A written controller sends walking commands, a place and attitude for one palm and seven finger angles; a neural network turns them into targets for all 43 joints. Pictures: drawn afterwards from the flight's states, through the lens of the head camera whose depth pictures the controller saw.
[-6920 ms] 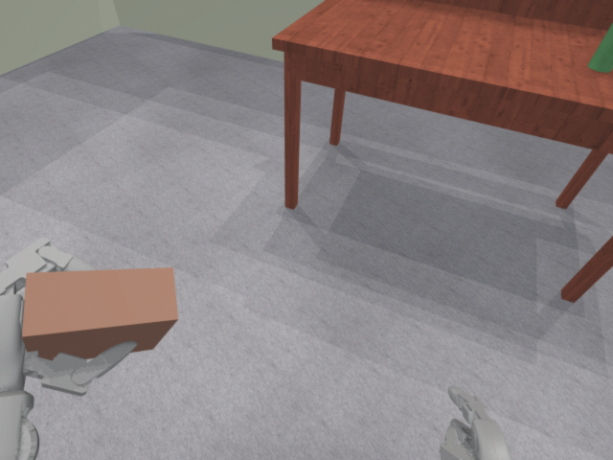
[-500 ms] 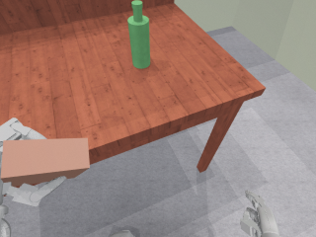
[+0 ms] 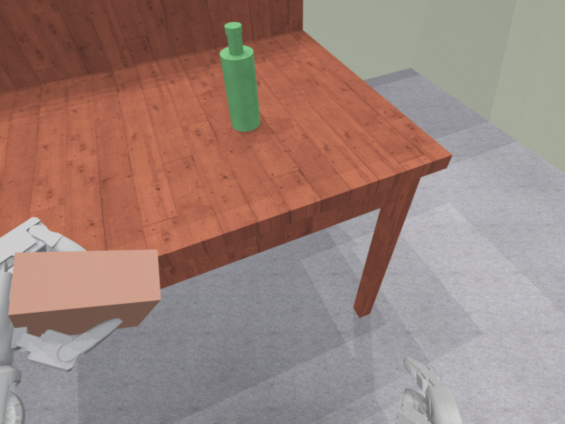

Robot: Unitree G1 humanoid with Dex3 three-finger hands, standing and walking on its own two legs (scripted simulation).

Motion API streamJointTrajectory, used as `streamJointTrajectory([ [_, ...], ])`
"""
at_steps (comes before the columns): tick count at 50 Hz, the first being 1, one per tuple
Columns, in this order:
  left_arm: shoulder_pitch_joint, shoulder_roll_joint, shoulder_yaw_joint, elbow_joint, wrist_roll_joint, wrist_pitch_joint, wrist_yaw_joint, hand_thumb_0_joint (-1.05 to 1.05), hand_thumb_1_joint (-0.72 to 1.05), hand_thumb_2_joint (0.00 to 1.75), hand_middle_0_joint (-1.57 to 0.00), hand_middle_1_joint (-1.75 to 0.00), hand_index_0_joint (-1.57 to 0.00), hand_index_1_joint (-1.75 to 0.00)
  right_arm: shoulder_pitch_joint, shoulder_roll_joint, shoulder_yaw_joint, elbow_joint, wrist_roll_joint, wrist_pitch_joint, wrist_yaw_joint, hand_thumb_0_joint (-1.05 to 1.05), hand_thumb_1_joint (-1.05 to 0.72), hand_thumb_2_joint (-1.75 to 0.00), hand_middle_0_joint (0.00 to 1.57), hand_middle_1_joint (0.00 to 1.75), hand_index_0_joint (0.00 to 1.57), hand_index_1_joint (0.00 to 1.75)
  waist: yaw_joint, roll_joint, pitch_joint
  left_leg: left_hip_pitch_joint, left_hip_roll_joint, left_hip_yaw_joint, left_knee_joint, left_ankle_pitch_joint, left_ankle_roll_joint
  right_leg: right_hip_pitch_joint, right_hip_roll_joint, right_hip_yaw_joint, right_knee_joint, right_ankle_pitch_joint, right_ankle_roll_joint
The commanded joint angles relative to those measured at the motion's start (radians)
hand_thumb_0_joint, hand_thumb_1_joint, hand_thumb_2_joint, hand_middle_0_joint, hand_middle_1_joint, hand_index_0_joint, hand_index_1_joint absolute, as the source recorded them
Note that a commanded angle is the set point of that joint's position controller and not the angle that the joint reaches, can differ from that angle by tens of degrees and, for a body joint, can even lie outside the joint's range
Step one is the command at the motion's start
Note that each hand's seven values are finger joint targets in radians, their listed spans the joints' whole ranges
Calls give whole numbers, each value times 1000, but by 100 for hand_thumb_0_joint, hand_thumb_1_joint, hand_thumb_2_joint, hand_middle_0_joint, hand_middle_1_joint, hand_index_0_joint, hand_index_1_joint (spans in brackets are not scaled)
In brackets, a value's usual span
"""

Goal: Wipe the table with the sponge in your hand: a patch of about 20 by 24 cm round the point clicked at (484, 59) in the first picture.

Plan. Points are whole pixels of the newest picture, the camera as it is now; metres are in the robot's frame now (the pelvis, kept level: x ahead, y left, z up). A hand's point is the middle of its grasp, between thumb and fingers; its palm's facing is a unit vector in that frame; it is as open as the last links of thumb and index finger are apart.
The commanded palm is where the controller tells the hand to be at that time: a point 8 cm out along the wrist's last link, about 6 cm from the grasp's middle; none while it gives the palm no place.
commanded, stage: come to a stop and stand still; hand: left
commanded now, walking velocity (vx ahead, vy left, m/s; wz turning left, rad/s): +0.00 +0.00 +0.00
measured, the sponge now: (108, 294) +0.22 +0.20 +0.15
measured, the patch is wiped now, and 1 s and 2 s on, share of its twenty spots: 0.00 0.00 0.00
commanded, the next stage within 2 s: look again from close up in 1.60 s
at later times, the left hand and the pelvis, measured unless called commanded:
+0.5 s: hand (46, 352) +0.15 +0.22 +0.17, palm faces +0.40 -0.82 -0.41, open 9.7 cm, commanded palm +0.11 +0.27 +0.18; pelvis -0.05 -0.01 +0.00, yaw +0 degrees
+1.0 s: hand (36, 340) +0.17 +0.25 +0.16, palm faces +0.38 -0.82 -0.42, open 9.7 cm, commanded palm +0.12 +0.29 +0.18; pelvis -0.04 +0.01 +0.00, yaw +0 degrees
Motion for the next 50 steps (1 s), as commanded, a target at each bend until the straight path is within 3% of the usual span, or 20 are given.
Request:
streamJointTrajectory([
  [1, -63, 169, 148, -130, -16, -61, 31, 0, 10, 130, -120, -160, -120, -160, -108, -90, -33, -149, -1, -44, -32, 0, -90, -90, 20, 30, 20, 30, 3, -194, -116, -20, -25, -19, 111, -53, 2, 26, -257, 219, -209, 224, -71],
  [3, -91, 162, 136, -113, -10, -68, 33, 0, 10, 130, -120, -160, -120, -160, -102, -104, -38, -142, -1, -45, -40, 0, -90, -90, 20, 30, 20, 30, 3, -195, -129, -8, -31, -2, 26, -25, 5, 79, -240, 191, -182, 303, -60],
  [6, -105, 158, 120, -116, -6, -78, 35, 0, 10, 130, -120, -160, -120, -160, -79, -122, -50, -134, -5, -52, -49, 0, -90, -90, 20, 30, 20, 30, 2, -128, -134, 121, -34, 4, -197, 80, 19, 67, -206, 191, -165, 236, -22],
  [7, -113, 157, 111, -141, -5, -82, 36, 0, 10, 130, -120, -160, -120, -160, -70, -132, -56, -139, -5, -51, -50, 0, -90, -90, 20, 30, 20, 30, 1, -71, -143, 171, -8, -12, -255, 161, 27, 61, -181, 180, -140, 199, -1],
  [9, -148, 178, 114, -232, -1, -98, 38, 0, 10, 130, -120, -160, -120, -160, -83, -162, -69, -166, -6, -54, -51, 0, -90, -90, 20, 30, 20, 30, 14, 63, -170, 223, 105, -108, -289, 364, 55, 35, -99, 139, -79, 132, 39],
  [11, -103, 175, 109, -236, 5, -107, 39, 0, 10, 130, -120, -160, -120, -160, -92, -143, -50, -162, -12, -55, -51, 0, -90, -90, 20, 30, 20, 30, 15, 180, -138, 117, 149, -163, -340, 308, 86, 66, -72, 98, -49, 75, 59],
  [12, -119, 173, 104, -237, 11, -108, 40, 0, 10, 130, -120, -160, -120, -160, -96, -142, -48, -161, -13, -57, -50, 0, -90, -90, 20, 30, 20, 30, 16, 186, -109, 20, 150, -156, -356, 222, 87, 115, -70, 97, -33, 49, 59],
  [14, -160, 180, 113, -250, 18, -116, 43, 0, 10, 130, -120, -160, -120, -160, -97, -146, -53, -162, -13, -69, -48, 0, -90, -90, 20, 30, 20, 30, 17, 119, -90, -46, 110, -114, -350, 58, 66, 144, -74, 113, -67, 44, 57],
  [17, -121, 154, 101, -170, 15, -111, 42, 0, 10, 130, -120, -160, -120, -160, -64, -148, -60, -155, -12, -77, -40, 0, -90, -90, 20, 30, 20, 30, 9, 44, -87, -14, 36, -57, -289, -75, 43, 84, -105, 189, -174, -41, 41],
  [20, -113, 156, 105, -119, 7, -98, 39, 0, 10, 130, -120, -160, -120, -160, -54, -138, -60, -149, -13, -71, -34, 0, -90, -90, 20, 30, 20, 30, -1, -63, -93, 65, -5, -31, -180, -54, 31, -20, -167, 272, -284, -195, 15],
  [23, -130, 145, 88, -89, 4, -78, 37, 0, 10, 130, -120, -160, -120, -160, -59, -132, -54, -145, -11, -58, -33, 0, -90, -90, 20, 30, 20, 30, -8, -138, -95, 119, -19, -33, -128, -22, 35, -85, -195, 279, -327, -279, 4],
  [27, -148, 155, 87, -97, 5, -72, 37, 0, 10, 130, -120, -160, -120, -160, -75, -134, -43, -149, -13, -54, -40, 0, -90, -90, 20, 30, 20, 30, 0, -76, -87, 98, 10, -71, -256, -21, 49, -43, -127, 199, -268, -226, 34],
  [32, -183, 166, 87, -150, 22, -79, 40, 0, 10, 130, -120, -160, -120, -160, -74, -140, -41, -158, -17, -57, -43, 0, -90, -90, 20, 30, 20, 30, 5, 16, -49, -18, 31, -99, -348, -147, 57, 42, -85, 174, -236, -226, 48],
  [37, -137, 160, 95, -157, 19, -86, 45, 0, 10, 130, -120, -160, -120, -160, -59, -140, -45, -155, -16, -73, -38, 0, -90, -90, 20, 30, 20, 30, 8, 32, -113, 15, 32, -98, -343, -23, 49, 122, -72, 146, -186, -40, 46],
  [39, -118, 153, 99, -162, 20, -87, 41, 0, 10, 130, -120, -160, -120, -160, -63, -143, -46, -160, -16, -78, -36, 0, -90, -90, 20, 30, 20, 30, 10, 75, -122, -10, 36, -102, -370, -52, 44, 139, -60, 132, -167, -42, 49],
  [41, -93, 154, 104, -141, 23, -92, 43, 0, 10, 130, -120, -160, -120, -160, -62, -139, -42, -156, -13, -78, -37, 0, -90, -90, 20, 30, 20, 30, 14, 35, -101, -63, 54, -119, -397, -125, 53, 156, -55, 131, -150, -63, 56],
  [45, -121, 149, 96, -143, 23, -95, 42, 0, 10, 130, -120, -160, -120, -160, -64, -143, -47, -151, -13, -81, -38, 0, -90, -90, 20, 30, 20, 30, 7, -22, -88, -19, 39, -101, -354, -70, 44, 99, -68, 148, -177, -50, 49],
  [50, -146, 147, 89, -155, 22, -98, 42, 0, 10, 130, -120, -160, -120, -160, -66, -147, -49, -145, -11, -85, -41, 0, -90, -90, 20, 30, 20, 30, 9, 6, -123, 26, 42, -96, -335, 35, 44, 111, -71, 141, -146, 59, 48],
])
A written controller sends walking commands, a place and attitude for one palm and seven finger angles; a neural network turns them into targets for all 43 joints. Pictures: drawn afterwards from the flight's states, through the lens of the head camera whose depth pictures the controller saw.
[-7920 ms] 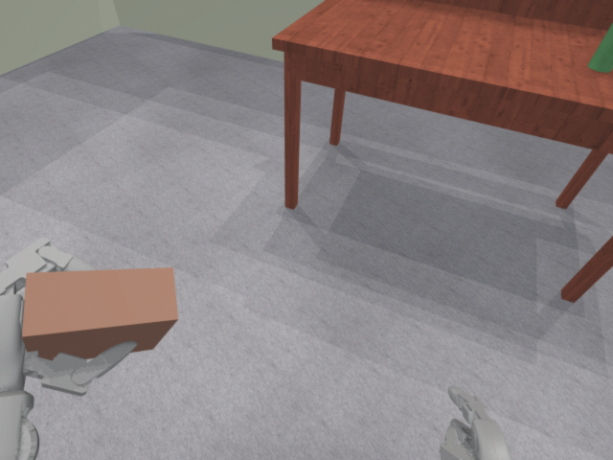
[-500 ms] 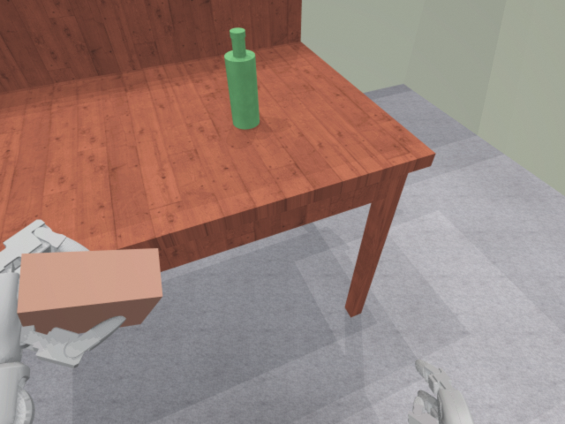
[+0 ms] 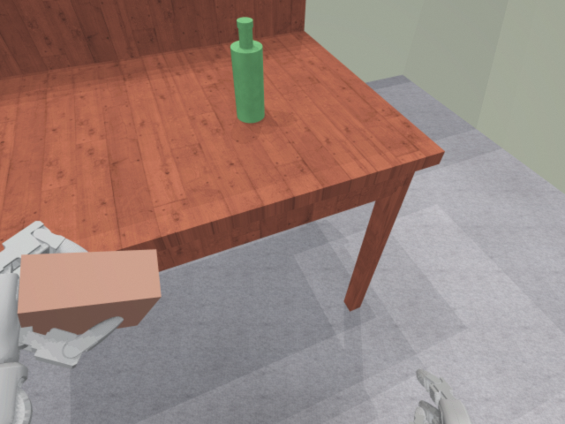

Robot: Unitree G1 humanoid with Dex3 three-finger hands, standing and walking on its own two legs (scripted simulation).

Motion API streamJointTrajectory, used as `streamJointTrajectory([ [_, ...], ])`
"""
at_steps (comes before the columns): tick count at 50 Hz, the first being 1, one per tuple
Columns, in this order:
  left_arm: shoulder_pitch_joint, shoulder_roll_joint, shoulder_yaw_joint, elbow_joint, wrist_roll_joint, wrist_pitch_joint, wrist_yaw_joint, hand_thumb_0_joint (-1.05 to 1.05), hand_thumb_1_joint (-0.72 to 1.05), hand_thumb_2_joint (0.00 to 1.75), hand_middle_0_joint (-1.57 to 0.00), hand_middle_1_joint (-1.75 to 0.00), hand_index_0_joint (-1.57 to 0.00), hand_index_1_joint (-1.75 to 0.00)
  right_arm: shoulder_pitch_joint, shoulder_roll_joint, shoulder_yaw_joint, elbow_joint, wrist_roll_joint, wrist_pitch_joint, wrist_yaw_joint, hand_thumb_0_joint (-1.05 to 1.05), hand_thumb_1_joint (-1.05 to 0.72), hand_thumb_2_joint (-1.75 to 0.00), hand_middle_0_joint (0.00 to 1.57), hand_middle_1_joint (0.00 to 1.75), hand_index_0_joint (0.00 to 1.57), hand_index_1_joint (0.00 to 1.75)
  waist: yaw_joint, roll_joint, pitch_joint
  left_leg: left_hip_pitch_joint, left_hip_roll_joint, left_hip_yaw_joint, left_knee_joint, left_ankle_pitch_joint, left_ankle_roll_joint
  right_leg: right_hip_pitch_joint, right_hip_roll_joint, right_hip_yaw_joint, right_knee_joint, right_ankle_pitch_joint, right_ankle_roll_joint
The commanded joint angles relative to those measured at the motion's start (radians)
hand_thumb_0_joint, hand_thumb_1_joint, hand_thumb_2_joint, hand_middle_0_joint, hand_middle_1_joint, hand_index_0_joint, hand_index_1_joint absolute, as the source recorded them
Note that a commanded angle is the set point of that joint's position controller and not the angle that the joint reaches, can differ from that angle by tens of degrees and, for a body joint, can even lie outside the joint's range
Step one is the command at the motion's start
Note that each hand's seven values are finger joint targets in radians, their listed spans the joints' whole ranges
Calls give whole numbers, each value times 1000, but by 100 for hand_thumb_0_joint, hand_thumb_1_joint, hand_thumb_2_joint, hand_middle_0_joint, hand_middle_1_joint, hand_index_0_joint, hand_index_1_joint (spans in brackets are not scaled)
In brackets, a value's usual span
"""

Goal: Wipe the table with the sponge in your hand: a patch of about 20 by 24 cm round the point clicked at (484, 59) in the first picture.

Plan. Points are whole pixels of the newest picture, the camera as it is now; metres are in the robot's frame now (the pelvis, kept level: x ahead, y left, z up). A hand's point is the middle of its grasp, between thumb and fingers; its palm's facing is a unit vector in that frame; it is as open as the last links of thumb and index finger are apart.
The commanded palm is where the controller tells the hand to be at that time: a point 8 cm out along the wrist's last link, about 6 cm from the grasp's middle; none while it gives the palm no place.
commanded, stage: come to a stop and stand still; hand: left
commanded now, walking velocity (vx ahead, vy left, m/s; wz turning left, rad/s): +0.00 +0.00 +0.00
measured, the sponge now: (109, 294) +0.22 +0.21 +0.13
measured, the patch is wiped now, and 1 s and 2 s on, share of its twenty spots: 0.00 0.00 0.00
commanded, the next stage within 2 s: look again from close up in 0.60 s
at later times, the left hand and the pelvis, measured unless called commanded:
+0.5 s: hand (86, 269) +0.24 +0.24 +0.15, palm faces +0.38 -0.83 -0.40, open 9.7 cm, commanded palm +0.19 +0.28 +0.18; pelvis +0.03 +0.00 +0.00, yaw +0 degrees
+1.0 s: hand (79, 289) +0.23 +0.25 +0.13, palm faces +0.29 -0.88 -0.38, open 9.6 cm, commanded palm +0.18 +0.30 +0.18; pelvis +0.02 +0.02 +0.00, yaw +0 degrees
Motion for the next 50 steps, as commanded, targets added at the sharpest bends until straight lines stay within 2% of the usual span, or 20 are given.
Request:
streamJointTrajectory([
  [1, -103, 159, 105, -232, -16, -74, 22, 0, 10, 130, -120, -160, -120, -160, -99, -117, -42, -155, -2, -61, -17, 0, -90, -90, 20, 30, 20, 30, 4, 43, -125, -84, 104, -114, -133, -53, -2, 158, -79, 119, -44, -33, 29],
  [4, -110, 165, 111, -250, -18, -73, 21, 0, 10, 130, -120, -160, -120, -160, -108, -120, -43, -160, -4, -60, -17, 0, -90, -90, 20, 30, 20, 30, 4, 60, -142, -69, 103, -109, -120, 13, -7, 165, -83, 113, -30, 26, 28],
  [6, -81, 156, 106, -226, -23, -70, 21, 0, 10, 130, -120, -160, -120, -160, -108, -113, -41, -159, 0, -57, -16, 0, -90, -90, 20, 30, 20, 30, 5, 34, -137, -60, 106, -106, -110, 32, -8, 161, -87, 117, -31, 45, 28],
  [9, -90, 157, 110, -239, -25, -68, 19, 0, 10, 130, -120, -160, -120, -160, -115, -119, -44, -168, -3, -52, -15, 0, -90, -90, 20, 30, 20, 30, 2, 54, -132, -54, 93, -93, -95, 44, -15, 147, -93, 126, -41, 59, 22],
  [17, -59, 155, 109, -221, -34, -63, 19, 0, 10, 130, -120, -160, -120, -160, -116, -111, -42, -175, 2, -33, -16, 0, -90, -90, 20, 30, 20, 30, -2, 26, -151, -33, 99, -92, -70, 105, -13, 161, -105, 129, -33, 125, 21],
  [21, -56, 162, 114, -248, -36, -64, 22, 0, 10, 130, -120, -160, -120, -160, -119, -112, -42, -180, 3, -30, -19, 0, -90, -90, 20, 30, 20, 30, -2, 51, -178, -24, 105, -101, -66, 160, -15, 189, -105, 116, -9, 175, 20],
  [30, -41, 165, 118, -261, -40, -65, 23, 0, 10, 130, -120, -160, -120, -160, -121, -114, -43, -185, 4, -25, -20, 0, -90, -90, 20, 30, 20, 30, -4, 51, -169, -34, 110, -110, -69, 175, -19, 188, -104, 102, 1, 169, 22],
  [34, -49, 157, 111, -253, -40, -62, 21, 0, 10, 130, -120, -160, -120, -160, -123, -120, -44, -187, 3, -23, -19, 0, -90, -90, 20, 30, 20, 30, -3, 51, -151, -48, 105, -107, -75, 119, -17, 167, -104, 110, -17, 115, 21],
  [35, -1104, 983, 716, -465, 117, -155, 11, 0, 10, 130, -120, -160, -120, -160, 58, -138, -79, -154, -29, -86, -15, 0, -90, -90, 20, 30, 20, 30, 23, -133, 35, -163, 63, -23, 84, 96, 10, 15, -108, 181, -147, 184, 132],
  [36, -549, 392, 334, 132, 13, -109, -39, 0, 10, 130, -120, -160, -120, -160, -42, -35, -34, -109, -5, -85, -4, 0, -90, -90, 20, 30, 20, 30, 18, -147, -184, -41, -26, -33, 87, 58, 11, 83, -191, 190, -89, 161, 3],
  [37, -312, 295, 262, 46, -23, -118, -37, 0, 10, 130, -120, -160, -120, -160, -58, -77, -62, -183, 5, -99, 0, 0, -90, -90, 20, 30, 20, 30, 54, -121, -85, -40, 5, -43, 77, 33, -9, 84, -202, 286, -149, 219, 23],
  [38, -247, 210, 184, 83, -40, -117, -41, 0, 10, 130, -120, -160, -120, -160, -50, -113, -64, -172, 9, -105, 8, 0, -90, -90, 20, 30, 20, 30, 32, -45, -156, -12, 3, -49, 9, 6, -8, 168, -217, 248, -107, 172, -6],
  [39, -186, 102, 95, 67, -58, -126, -52, 0, 10, 130, -120, -160, -120, -160, -82, -104, -64, -185, 19, -116, 19, 0, -90, -90, 20, 30, 20, 30, 33, 77, -189, 28, 10, -44, -29, 42, -1, 173, -189, 211, -59, 144, 1],
  [41, -106, 124, 68, -95, -59, -133, -48, 0, 10, 130, -120, -160, -120, -160, -79, -127, -63, -187, 16, -116, 41, 0, -90, -90, 20, 30, 20, 30, 40, 103, -195, 32, 50, -73, -66, 64, 11, 155, -142, 165, -49, 12, 30],
  [43, -75, 121, 45, -177, -51, -130, -43, 0, 10, 130, -120, -160, -120, -160, -102, -122, -56, -199, 16, -122, 49, 0, -90, -90, 20, 30, 20, 30, 43, 31, -153, -46, 77, -112, -115, -27, 29, 161, -111, 141, -39, -99, 40],
  [44, -81, 143, 68, -197, -52, -125, -39, 0, 10, 130, -120, -160, -120, -160, -127, -121, -52, -207, 19, -129, 50, 0, -90, -90, 20, 30, 20, 30, 38, 22, -126, -67, 78, -114, -148, -83, 20, 153, -89, 129, -37, -147, 29],
  [46, -104, 188, 118, -204, -38, -122, -29, 0, 10, 130, -120, -160, -120, -160, -123, -124, -51, -215, 14, -131, 37, 0, -90, -90, 20, 30, 20, 30, 36, -61, -102, -113, 77, -134, -169, -160, 22, 146, -79, 112, -48, -205, 29],
  [48, -153, 232, 176, -218, -34, -124, -22, 0, 10, 130, -120, -160, -120, -160, -120, -128, -52, -217, 7, -134, 23, 0, -90, -90, 20, 30, 20, 30, 28, -66, -87, -101, 64, -134, -162, -190, 23, 112, -83, 131, -85, -245, 24],
  [49, -213, 294, 236, -259, -33, -126, -15, 0, 10, 130, -120, -160, -120, -160, -132, -133, -51, -220, 1, -133, 16, 0, -90, -90, 20, 30, 20, 30, 24, -23, -68, -94, 62, -137, -174, -202, 17, 88, -74, 131, -87, -263, 23],
  [50, -224, 255, 211, -240, -32, -129, -17, 0, 10, 130, -120, -160, -120, -160, -125, -126, -47, -213, -1, -133, 12, 0, -90, -90, 20, 30, 20, 30, 18, 3, -75, -100, 68, -148, -185, -203, 19, 109, -72, 111, -68, -244, 21],
])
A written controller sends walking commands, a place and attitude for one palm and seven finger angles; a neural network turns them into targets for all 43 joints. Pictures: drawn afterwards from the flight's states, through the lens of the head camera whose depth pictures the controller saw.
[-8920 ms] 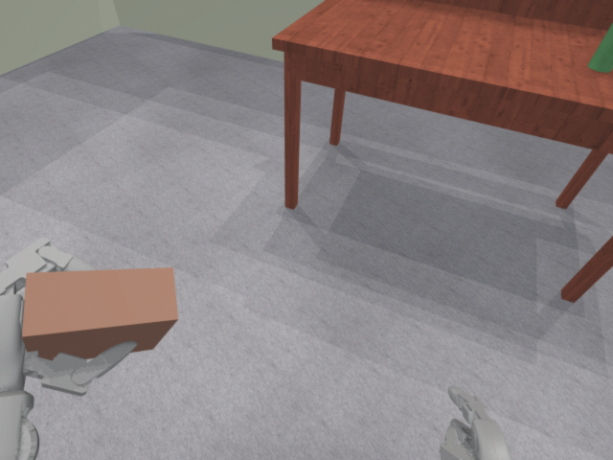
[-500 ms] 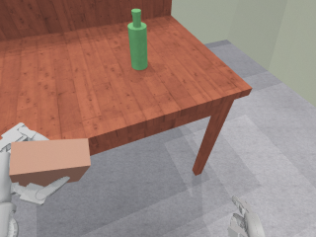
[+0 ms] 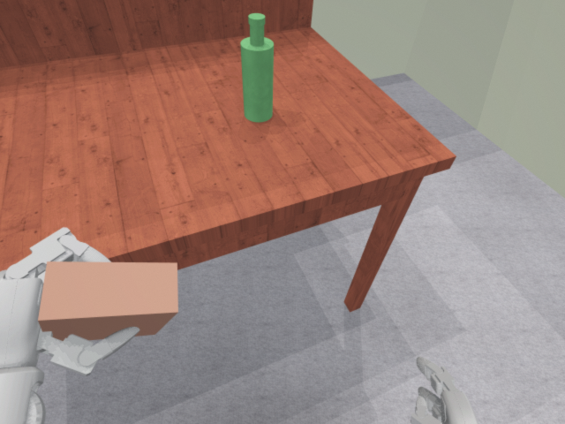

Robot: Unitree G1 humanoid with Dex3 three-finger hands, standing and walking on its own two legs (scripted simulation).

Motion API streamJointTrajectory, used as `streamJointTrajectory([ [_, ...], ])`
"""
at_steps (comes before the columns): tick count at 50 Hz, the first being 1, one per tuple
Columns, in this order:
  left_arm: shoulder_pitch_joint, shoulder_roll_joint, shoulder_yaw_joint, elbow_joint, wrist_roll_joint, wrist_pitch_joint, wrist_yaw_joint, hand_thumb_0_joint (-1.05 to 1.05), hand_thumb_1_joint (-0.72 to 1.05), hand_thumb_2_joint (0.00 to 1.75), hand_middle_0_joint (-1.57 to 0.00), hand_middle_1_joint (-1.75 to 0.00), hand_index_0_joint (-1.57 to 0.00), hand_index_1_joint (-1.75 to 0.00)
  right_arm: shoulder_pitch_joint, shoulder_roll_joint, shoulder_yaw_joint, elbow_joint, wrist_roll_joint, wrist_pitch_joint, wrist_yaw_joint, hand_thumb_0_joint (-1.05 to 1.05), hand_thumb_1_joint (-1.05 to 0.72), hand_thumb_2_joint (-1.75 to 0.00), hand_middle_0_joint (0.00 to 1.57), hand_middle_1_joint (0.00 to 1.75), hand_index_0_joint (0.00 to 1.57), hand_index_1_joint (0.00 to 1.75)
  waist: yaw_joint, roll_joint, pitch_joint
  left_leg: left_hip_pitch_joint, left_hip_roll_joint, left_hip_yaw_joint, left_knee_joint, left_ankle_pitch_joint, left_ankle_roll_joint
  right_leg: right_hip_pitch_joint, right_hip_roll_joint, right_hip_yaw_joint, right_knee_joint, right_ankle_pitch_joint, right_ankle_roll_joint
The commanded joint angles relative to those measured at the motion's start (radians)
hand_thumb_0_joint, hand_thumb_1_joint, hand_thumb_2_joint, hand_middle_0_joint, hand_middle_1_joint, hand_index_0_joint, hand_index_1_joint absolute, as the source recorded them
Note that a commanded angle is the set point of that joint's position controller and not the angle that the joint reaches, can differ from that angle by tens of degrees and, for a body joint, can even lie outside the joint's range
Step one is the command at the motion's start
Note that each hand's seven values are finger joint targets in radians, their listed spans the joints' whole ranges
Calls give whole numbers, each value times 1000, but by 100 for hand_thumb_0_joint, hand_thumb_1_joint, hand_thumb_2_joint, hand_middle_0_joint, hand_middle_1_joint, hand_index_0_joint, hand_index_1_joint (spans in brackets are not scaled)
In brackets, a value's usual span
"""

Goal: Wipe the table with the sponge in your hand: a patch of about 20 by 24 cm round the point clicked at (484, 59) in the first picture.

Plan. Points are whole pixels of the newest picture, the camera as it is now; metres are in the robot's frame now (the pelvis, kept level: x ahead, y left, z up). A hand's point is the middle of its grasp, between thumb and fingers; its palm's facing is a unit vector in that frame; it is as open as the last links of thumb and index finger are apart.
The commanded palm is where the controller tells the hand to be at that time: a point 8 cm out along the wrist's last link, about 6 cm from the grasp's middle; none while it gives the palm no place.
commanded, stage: shuffle to correct the standing spot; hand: left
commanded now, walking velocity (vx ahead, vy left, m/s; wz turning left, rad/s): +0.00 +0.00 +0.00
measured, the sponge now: (129, 303) +0.22 +0.19 +0.12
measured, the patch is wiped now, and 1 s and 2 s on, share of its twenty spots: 0.00 0.00 0.00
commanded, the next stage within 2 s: come to a stop and stand still in 0.96 s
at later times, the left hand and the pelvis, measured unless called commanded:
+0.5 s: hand (74, 234) +0.28 +0.27 +0.15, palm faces +0.39 -0.83 -0.39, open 9.6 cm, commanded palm +0.22 +0.30 +0.18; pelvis +0.06 +0.02 -0.01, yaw +1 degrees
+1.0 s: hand (88, 183) +0.35 +0.28 +0.16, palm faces +0.34 -0.78 -0.53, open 9.6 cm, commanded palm +0.28 +0.33 +0.18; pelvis +0.14 +0.04 -0.02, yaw +3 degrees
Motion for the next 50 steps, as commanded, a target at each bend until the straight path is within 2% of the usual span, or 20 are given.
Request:
streamJointTrajectory([
  [1, -243, 254, 240, -258, -19, -80, 49, 0, 10, 130, -120, -160, -120, -160, -137, -113, -33, -178, -9, -68, -30, 0, -90, -90, 20, 30, 20, 30, 14, 97, -81, -115, 105, -163, -187, -177, -10, 111, -33, 94, -75, -163, -9],
  [4, -289, 237, 225, -272, -20, -82, 45, 0, 10, 130, -120, -160, -120, -160, -136, -104, -26, -178, -13, -85, -30, 0, -90, -90, 20, 30, 20, 30, 17, 175, -101, -112, 111, -156, -206, -154, -15, 167, -19, 78, -39, -53, -8],
  [9, -206, 129, 114, -213, -16, -68, 30, 0, 10, 130, -120, -160, -120, -160, -124, -118, -36, -167, -22, -95, -11, 0, -90, -90, 20, 30, 20, 30, 10, 122, -124, -60, 91, -139, -159, -193, -8, 128, -17, 63, -36, -118, -22],
  [12, -190, 132, 113, -207, -8, -53, 31, 0, 10, 130, -120, -160, -120, -160, -117, -125, -38, -166, -20, -73, -8, 0, -90, -90, 20, 30, 20, 30, 7, 92, -98, -101, 96, -169, -146, -190, 2, 119, -9, 49, 5, -117, -26],
  [22, -189, 227, 222, -297, -30, -58, 41, 0, 10, 130, -120, -160, -120, -160, -125, -119, -40, -191, -10, -22, -10, 0, -90, -90, 20, 30, 20, 30, 1, 103, -192, 6, 82, -111, 91, 385, -26, 151, -40, 33, 177, 247, -57],
  [26, -143, 223, 220, -348, -42, -60, 46, 0, 10, 130, -120, -160, -120, -160, -125, -121, -52, -193, 2, -18, 5, 0, -90, -90, 20, 30, 20, 30, 10, 6, -235, -81, 35, -54, 288, 437, -52, 254, -115, 133, 199, 384, -115],
  [28, -124, 233, 242, -337, -46, -65, 54, 0, 10, 130, -120, -160, -120, -160, -125, -120, -61, -187, 6, -11, 12, 0, -90, -90, 20, 30, 20, 30, 21, -102, -227, -255, -4, -14, 426, 253, -55, 364, -219, 267, 156, 428, -187],
  [29, -104, 230, 247, -311, -47, -66, 58, 0, 10, 130, -120, -160, -120, -160, -129, -122, -61, -182, 9, -9, 15, 0, -90, -90, 20, 30, 20, 30, 24, -111, -191, -335, -6, -24, 459, 19, -52, 377, -283, 351, 131, 437, -228],
  [30, -106, 222, 248, -309, -46, -70, 63, 0, 10, 130, -120, -160, -120, -160, -130, -109, -53, -176, 9, -1, 20, 0, -90, -90, 20, 30, 20, 30, 26, -130, -142, -387, 35, -74, 413, -200, -35, 359, -328, 375, 135, 416, -228],
  [32, -150, 221, 252, -332, -46, -66, 63, 0, 10, 130, -120, -160, -120, -160, -106, -98, -47, -153, 8, 21, 16, 0, -90, -90, 20, 30, 20, 30, -19, -37, -102, -145, 71, -98, 115, -184, -5, 111, -262, 237, 236, 204, -122],
  [33, -155, 217, 252, -324, -45, -63, 58, 0, 10, 130, -120, -160, -120, -160, -101, -104, -48, -151, 9, 25, 4, 0, -90, -90, 20, 30, 20, 30, -46, 131, -101, 44, 61, -134, -36, -19, 18, -61, -96, 63, 384, 89, -48],
  [34, -187, 213, 240, -393, -45, -67, 56, 0, 10, 130, -120, -160, -120, -160, -127, -130, -66, -170, 10, 14, -1, 0, -90, -90, 20, 30, 20, 30, -50, 412, -113, 258, 218, -398, -109, 244, 60, -327, 32, -42, 628, -223, 18],
  [35, -183, 220, 233, -392, -23, -76, 60, 0, 10, 130, -120, -160, -120, -160, -135, -111, -66, -177, 1, 6, 5, 0, -90, -90, 20, 30, 20, 30, -43, 383, -140, 293, 288, -491, -103, 389, 139, -398, 43, 25, 764, -412, -5],
  [36, -218, 239, 248, -390, -19, -71, 61, 0, 10, 130, -120, -160, -120, -160, -106, -108, -65, -170, -13, 0, 9, 0, -90, -90, 20, 30, 20, 30, -63, 322, -107, 358, 303, -538, -91, 598, 119, -494, 30, 30, 837, -406, -13],
  [39, -187, 222, 230, -351, -19, -48, 55, 0, 10, 130, -120, -160, -120, -160, -106, -120, -80, -164, 2, -6, 17, 0, -90, -90, 20, 30, 20, 30, -41, 94, -94, 331, 256, -347, -49, 588, 118, -500, -9, 4, 745, -298, -9],
  [44, -3, 211, 241, -325, -32, -39, 48, 0, 10, 130, -120, -160, -120, -160, -122, -119, -55, -177, 4, -11, 9, 0, -90, -90, 20, 30, 20, 30, -10, 227, -112, 110, 153, -109, -47, 567, 35, -141, 6, -109, 304, -74, -16],
  [47, 31, 223, 268, -297, -41, -40, 51, 0, 10, 130, -120, -160, -120, -160, -121, -120, -52, -180, 3, 4, 1, 0, -90, -90, 20, 30, 20, 30, 12, 130, -200, -79, 136, -90, 175, 471, -4, 236, 25, -137, 67, 73, -31],
  [48, 23, 247, 291, -276, -38, -40, 55, 0, 10, 130, -120, -160, -120, -160, -130, -123, -58, -179, 5, 10, 0, 0, -90, -90, 20, 30, 20, 30, 29, -7, -249, -254, 107, -80, 382, 311, -9, 440, -68, -21, 42, 114, -74],
  [49, 33, 261, 300, -234, -41, -39, 54, 0, 10, 130, -120, -160, -120, -160, -127, -107, -64, -186, 6, 13, -2, 0, -90, -90, 20, 30, 20, 30, 19, -225, -307, -409, 3, -8, 699, -29, -16, 514, -308, 336, -7, 157, -183],
  [50, -24, 261, 324, -237, -53, -51, 50, 0, 10, 130, -120, -160, -120, -160, -120, -142, -76, -186, -5, 15, -1, 0, -90, -90, 20, 30, 20, 30, 0, -223, -263, -473, 2, -110, 881, -256, -28, 364, -454, 590, -127, 6, -235],
])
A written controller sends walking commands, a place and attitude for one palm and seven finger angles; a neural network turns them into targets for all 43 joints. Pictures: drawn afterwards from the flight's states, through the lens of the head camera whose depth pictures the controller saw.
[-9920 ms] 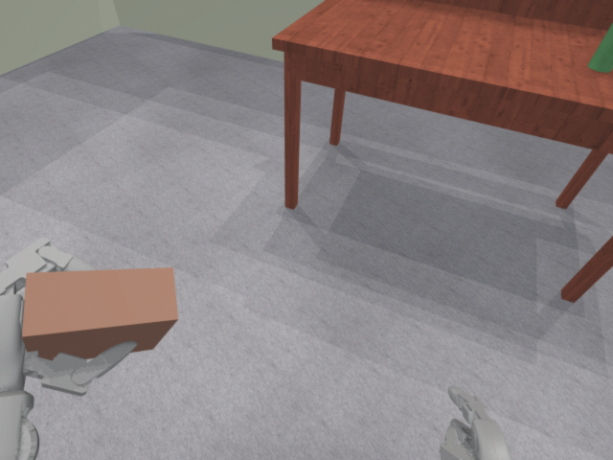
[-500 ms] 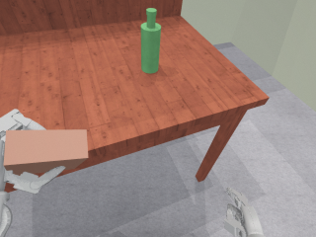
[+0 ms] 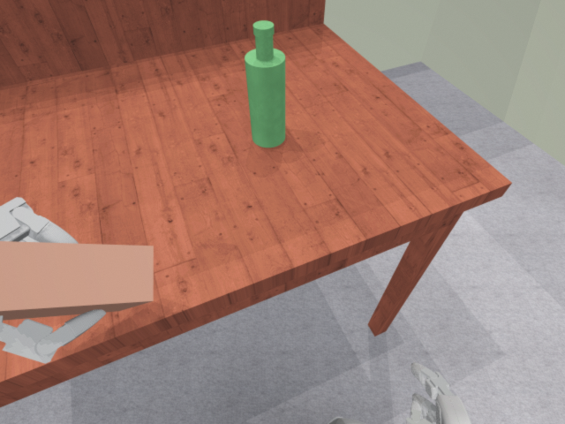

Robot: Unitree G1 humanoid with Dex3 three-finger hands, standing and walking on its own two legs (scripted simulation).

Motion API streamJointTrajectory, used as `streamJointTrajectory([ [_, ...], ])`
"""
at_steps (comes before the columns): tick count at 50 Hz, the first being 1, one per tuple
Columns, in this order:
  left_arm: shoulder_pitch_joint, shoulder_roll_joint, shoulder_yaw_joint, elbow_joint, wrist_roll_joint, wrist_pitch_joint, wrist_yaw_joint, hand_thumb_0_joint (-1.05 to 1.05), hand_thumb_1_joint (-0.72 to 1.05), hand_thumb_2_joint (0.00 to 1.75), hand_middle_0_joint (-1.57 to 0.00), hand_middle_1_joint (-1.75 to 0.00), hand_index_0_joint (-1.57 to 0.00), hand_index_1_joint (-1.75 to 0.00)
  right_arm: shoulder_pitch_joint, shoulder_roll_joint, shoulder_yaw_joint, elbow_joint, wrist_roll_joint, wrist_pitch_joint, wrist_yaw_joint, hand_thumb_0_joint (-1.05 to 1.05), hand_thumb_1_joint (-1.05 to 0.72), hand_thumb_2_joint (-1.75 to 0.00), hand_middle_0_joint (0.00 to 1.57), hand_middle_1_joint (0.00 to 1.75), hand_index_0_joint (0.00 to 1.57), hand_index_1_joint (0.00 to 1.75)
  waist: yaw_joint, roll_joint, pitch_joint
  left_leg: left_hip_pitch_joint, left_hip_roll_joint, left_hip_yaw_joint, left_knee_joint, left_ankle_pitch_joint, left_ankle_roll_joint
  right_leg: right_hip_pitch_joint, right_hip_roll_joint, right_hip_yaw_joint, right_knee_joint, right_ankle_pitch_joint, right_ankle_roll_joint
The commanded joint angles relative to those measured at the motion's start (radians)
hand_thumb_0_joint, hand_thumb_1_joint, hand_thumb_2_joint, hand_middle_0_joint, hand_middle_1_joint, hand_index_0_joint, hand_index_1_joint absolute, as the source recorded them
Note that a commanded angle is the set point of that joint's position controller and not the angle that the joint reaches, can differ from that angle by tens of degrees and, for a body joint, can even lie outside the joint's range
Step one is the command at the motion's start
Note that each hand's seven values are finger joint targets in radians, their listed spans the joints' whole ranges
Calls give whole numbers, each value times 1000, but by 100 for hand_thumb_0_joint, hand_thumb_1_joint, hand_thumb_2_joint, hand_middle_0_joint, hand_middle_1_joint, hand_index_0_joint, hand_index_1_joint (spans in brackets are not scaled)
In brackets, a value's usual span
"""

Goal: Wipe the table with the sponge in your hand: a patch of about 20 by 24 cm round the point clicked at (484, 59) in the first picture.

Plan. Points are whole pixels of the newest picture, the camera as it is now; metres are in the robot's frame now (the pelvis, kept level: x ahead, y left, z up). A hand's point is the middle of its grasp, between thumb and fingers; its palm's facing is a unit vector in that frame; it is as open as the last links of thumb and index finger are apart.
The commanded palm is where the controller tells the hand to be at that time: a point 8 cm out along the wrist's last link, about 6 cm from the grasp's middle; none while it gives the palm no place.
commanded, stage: come to a stop and stand still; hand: left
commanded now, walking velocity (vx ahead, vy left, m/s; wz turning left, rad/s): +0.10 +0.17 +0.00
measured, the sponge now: (93, 283) +0.23 +0.20 +0.16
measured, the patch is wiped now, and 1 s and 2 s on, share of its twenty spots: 0.00 0.00 0.00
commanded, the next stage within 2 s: look again from close up in 1.54 s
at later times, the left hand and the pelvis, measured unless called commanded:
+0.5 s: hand out of the picture +0.27 +0.31 +0.19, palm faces +0.43 -0.82 -0.38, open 9.6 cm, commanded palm +0.21 +0.33 +0.20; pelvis +0.04 +0.05 +0.02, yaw -1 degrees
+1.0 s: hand (24, 251) +0.27 +0.29 +0.16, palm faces +0.24 -0.89 -0.39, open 9.6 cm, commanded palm +0.22 +0.34 +0.20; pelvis +0.04 +0.07 +0.02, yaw -3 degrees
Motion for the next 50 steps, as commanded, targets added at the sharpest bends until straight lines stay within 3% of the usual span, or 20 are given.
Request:
streamJointTrajectory([
  [1, -75, 161, 210, -78, -31, -64, 32, 0, 10, 130, -120, -160, -120, -160, -114, -155, -74, -139, -20, -32, -21, 0, -90, -90, 20, 30, 20, 30, 44, -185, -190, -487, 92, -152, 623, -36, -64, 327, -484, 743, -350, -162, -186],
  [4, -104, 162, 181, -136, -17, -69, 17, 0, 10, 130, -120, -160, -120, -160, -127, -140, -68, -105, -12, -5, -1, 0, -90, -90, 20, 30, 20, 30, 53, -84, -150, -383, 149, -148, 550, 54, -71, 94, -382, 544, -330, -184, -140],
  [6, -138, 106, 109, -160, -13, -64, 23, 0, 10, 130, -120, -160, -120, -160, -140, -111, -38, -107, -18, -12, -14, 0, -90, -90, 20, 30, 20, 30, 40, -78, -129, -270, 148, -70, 384, 163, -75, 4, -310, 335, -339, -46, -92],
  [8, -178, 94, 74, -192, -10, -57, 39, 0, 10, 130, -120, -160, -120, -160, -144, -104, -28, -104, -27, -40, -31, 0, -90, -90, 20, 30, 20, 30, 50, -103, -149, -156, 115, 23, 148, 187, -74, 21, -259, 254, -318, -32, -66],
  [10, -215, 94, 51, -240, -10, -45, 58, 0, 10, 130, -120, -160, -120, -160, -155, -95, -28, -104, -30, -66, -50, 0, -90, -90, 20, 30, 20, 30, 62, -133, -161, -27, 86, 79, -14, 206, -66, 17, -270, 247, -291, -91, -58],
  [13, -212, 101, 69, -224, -2, -30, 80, 0, 10, 130, -120, -160, -120, -160, -138, -97, -34, -107, -32, -85, -68, 0, -90, -90, 20, 30, 20, 30, 66, -57, -172, 37, 56, 70, -209, 256, -73, 103, -202, 221, -214, -65, -3],
  [16, -196, 87, 76, -197, -5, -26, 82, 0, 10, 130, -120, -160, -120, -160, -162, -129, -48, -130, -11, -83, -79, 0, -90, -90, 20, 30, 20, 30, 68, 36, -139, 7, 206, -119, -312, 396, -31, 103, -79, 161, -81, -56, 62],
  [20, -170, 63, 76, -131, -8, -13, 58, 0, 10, 130, -120, -160, -120, -160, -166, -112, -35, -132, -8, -74, -61, 0, -90, -90, 20, 30, 20, 30, 58, 180, -118, -138, 243, -156, -424, 417, -35, 219, -10, 115, 0, -33, 76],
  [25, -133, 24, 21, -168, -15, 6, 38, 0, 10, 130, -120, -160, -120, -160, -158, -110, -34, -148, -8, -81, -38, 0, -90, -90, 20, 30, 20, 30, 55, 109, -182, -74, 239, -111, -394, 411, -54, 255, -4, 127, -121, 72, 76],
  [34, -183, 126, 100, -249, -17, 23, 60, 0, 10, 130, -120, -160, -120, -160, -177, -109, -31, -129, -8, -78, -48, 0, -90, -90, 20, 30, 20, 30, 57, 67, -222, -46, 152, -5, -354, 204, -89, 265, -29, 179, -215, 111, 68],
  [35, -149, 75, 66, -215, -24, 26, 60, 0, 10, 130, -120, -160, -120, -160, -168, -92, -29, -134, -7, -74, -52, 0, -90, -90, 20, 30, 20, 30, 56, 49, -200, -54, 152, -13, -346, 203, -81, 269, -47, 178, -235, 107, 64],
  [36, -1132, 901, 647, -364, 136, -84, 28, 0, 10, 130, -120, -160, -120, -160, 11, -134, -72, -52, -78, -118, -66, 0, -90, -90, 20, 30, 20, 30, 99, -157, -111, -164, 162, 30, -181, 319, -65, 172, -131, 299, -338, 244, 92],
  [37, -567, 271, 250, 217, 41, -36, -21, 0, 10, 130, -120, -160, -120, -160, -48, -33, -43, -12, -48, -113, -68, 0, -90, -90, 20, 30, 20, 30, 72, -184, -269, -69, 44, 34, -214, 295, -62, 259, -168, 275, -260, 338, -1],
  [38, -290, 193, 180, 127, -2, -34, -15, 0, 10, 130, -120, -160, -120, -160, -68, -90, -63, -110, -24, -114, -58, 0, -90, -90, 20, 30, 20, 30, 110, -94, -179, -52, 86, 28, -196, 315, -79, 236, -162, 323, -275, 445, 51],
  [39, -217, 56, 69, 205, -27, -14, -14, 0, 10, 130, -120, -160, -120, -160, -99, -112, -64, -114, 1, -123, -45, 0, -90, -90, 20, 30, 20, 30, 92, 32, -260, 36, 100, 29, -245, 339, -76, 269, -164, 295, -215, 380, 27],
  [40, -245, 72, 52, 82, -23, -34, -20, 0, 10, 130, -120, -160, -120, -160, -80, -133, -74, -121, -8, -119, -45, 0, -90, -90, 20, 30, 20, 30, 84, 79, -253, 28, 109, 19, -267, 359, -63, 259, -147, 251, -204, 288, 46],
  [44, -57, 21, -15, -47, -42, -32, -8, 0, 10, 130, -120, -160, -120, -160, -171, -110, -46, -130, 14, -130, -17, 0, -90, -90, 20, 30, 20, 30, 89, -51, -199, 15, 137, -10, -321, 229, -49, 208, -98, 205, -245, -16, 75],
  [48, -119, 126, 94, -121, -17, -38, 13, 0, 10, 130, -120, -160, -120, -160, -152, -129, -53, -144, 1, -122, -45, 0, -90, -90, 20, 30, 20, 30, 73, -157, -93, -72, 120, -35, -342, 88, -54, 143, -88, 208, -307, -223, 66],
  [49, -145, 196, 161, -164, -12, -40, 28, 0, 10, 130, -120, -160, -120, -160, -176, -138, -51, -136, 3, -118, -51, 0, -90, -90, 20, 30, 20, 30, 70, -108, -100, -37, 125, -30, -358, 82, -57, 115, -73, 205, -293, -244, 67],
  [50, -171, 148, 135, -177, -12, -51, 28, 0, 10, 130, -120, -160, -120, -160, -163, -132, -51, -144, -1, -116, -60, 0, -90, -90, 20, 30, 20, 30, 61, -61, -92, -76, 140, -63, -387, 65, -43, 152, -78, 178, -263, -217, 66],
])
